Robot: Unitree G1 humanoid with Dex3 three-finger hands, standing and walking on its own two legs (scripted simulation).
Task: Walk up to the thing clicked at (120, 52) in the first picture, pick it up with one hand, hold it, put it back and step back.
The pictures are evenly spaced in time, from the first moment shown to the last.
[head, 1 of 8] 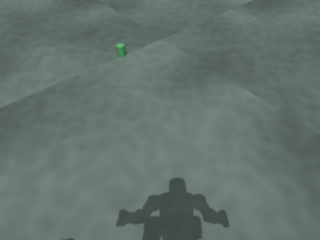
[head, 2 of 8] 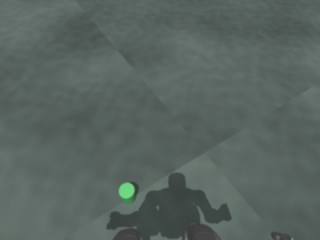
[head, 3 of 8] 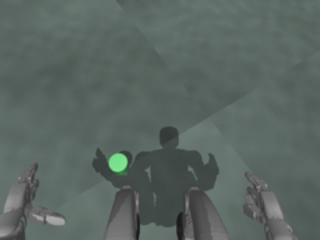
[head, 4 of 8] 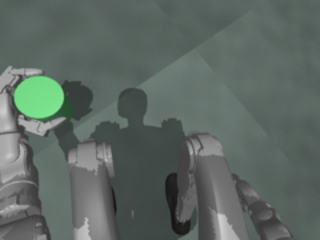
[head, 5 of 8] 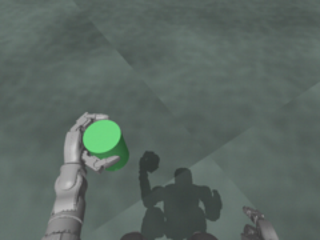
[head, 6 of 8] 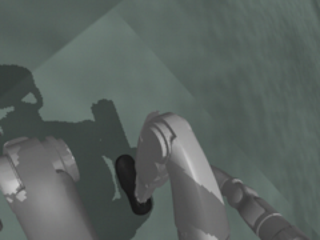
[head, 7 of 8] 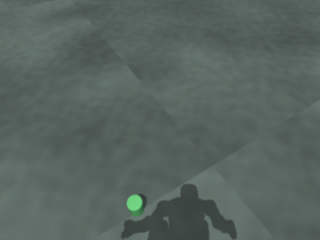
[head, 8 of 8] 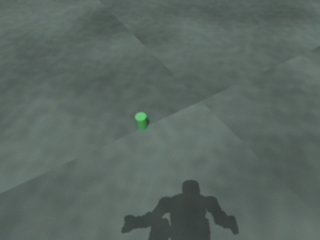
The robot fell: no
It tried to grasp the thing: yes
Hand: left
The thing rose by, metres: 0.71
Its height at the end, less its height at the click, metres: +0.00
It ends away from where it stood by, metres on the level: 0.01
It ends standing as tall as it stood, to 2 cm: yes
